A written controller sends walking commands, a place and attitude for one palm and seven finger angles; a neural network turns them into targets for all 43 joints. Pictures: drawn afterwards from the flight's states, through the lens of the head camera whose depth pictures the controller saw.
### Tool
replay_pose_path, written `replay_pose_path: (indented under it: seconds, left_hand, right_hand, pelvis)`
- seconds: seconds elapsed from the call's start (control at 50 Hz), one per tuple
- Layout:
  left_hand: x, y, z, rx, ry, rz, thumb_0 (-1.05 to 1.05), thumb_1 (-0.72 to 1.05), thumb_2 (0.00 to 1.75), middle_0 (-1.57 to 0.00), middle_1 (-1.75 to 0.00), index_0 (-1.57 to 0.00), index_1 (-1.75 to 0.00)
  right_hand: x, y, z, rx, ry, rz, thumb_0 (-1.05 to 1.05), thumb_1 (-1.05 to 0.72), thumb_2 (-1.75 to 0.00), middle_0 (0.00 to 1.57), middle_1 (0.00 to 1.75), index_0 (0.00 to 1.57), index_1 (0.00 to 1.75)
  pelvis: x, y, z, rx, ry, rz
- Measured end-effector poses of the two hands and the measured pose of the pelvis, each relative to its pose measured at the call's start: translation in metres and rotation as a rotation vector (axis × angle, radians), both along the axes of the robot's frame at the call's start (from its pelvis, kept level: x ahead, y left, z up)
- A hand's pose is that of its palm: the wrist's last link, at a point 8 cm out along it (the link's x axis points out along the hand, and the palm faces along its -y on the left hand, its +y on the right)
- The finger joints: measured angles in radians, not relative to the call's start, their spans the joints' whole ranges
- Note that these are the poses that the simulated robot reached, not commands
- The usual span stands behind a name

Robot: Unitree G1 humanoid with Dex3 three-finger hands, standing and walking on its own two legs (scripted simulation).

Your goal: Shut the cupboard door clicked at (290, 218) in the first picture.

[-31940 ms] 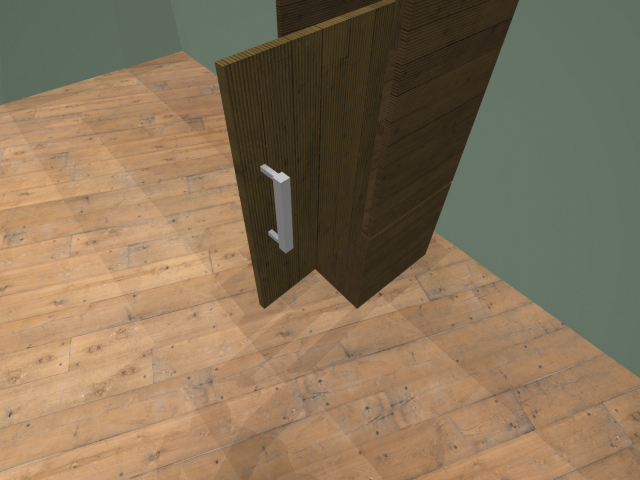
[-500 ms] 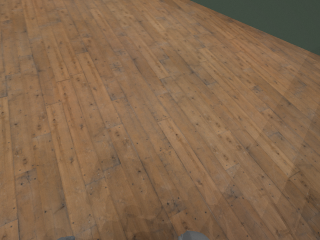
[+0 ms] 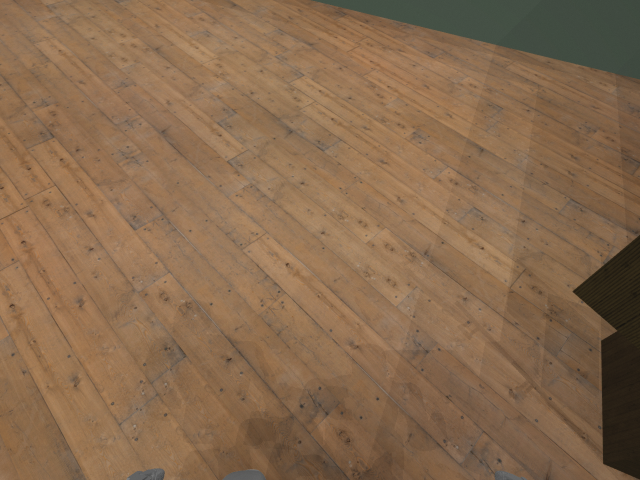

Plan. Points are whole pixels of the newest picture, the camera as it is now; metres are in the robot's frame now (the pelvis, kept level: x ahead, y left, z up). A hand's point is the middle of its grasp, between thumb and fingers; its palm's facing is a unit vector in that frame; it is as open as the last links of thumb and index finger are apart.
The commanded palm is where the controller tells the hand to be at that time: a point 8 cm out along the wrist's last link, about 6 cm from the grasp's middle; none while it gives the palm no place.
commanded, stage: turn to face it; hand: left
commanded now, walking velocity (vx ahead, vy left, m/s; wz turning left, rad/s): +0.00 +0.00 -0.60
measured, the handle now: out of the picture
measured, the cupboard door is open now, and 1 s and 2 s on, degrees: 57 57 57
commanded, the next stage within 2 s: take the last steps up to it in 1.42 s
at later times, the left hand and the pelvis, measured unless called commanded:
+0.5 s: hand (223, 448) +0.17 +0.15 -0.15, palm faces -0.30 -0.92 -0.27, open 7.3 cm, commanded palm none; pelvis +0.01 -0.02 +0.00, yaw -18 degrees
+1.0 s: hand (267, 394) +0.25 +0.09 -0.15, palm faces -0.57 -0.79 -0.23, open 7.3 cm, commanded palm none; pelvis +0.04 -0.02 +0.01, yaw -36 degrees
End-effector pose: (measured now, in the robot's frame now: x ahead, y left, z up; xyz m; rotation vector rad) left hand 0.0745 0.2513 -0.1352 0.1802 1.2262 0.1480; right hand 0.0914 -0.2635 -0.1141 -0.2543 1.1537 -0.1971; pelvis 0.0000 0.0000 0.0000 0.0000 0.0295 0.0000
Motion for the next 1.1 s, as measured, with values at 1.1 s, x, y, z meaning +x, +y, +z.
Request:
replay_pose_path:
  seconds: [1.1]
  left_hand:
    - [0.209,-0.155,0.013,0.024,-0.112,-0.731,0.0,0.91,0.9,-0.2,-0.3,-0.2,-0.3]
  right_hand:
    - [-0.197,-0.001,-0.032,0.091,0.114,-0.734,0.0,-0.9,-0.9,0.2,0.3,0.2,0.3]
  pelvis:
    - [0.032,-0.037,-0.011,-0.021,-0.011,-0.681]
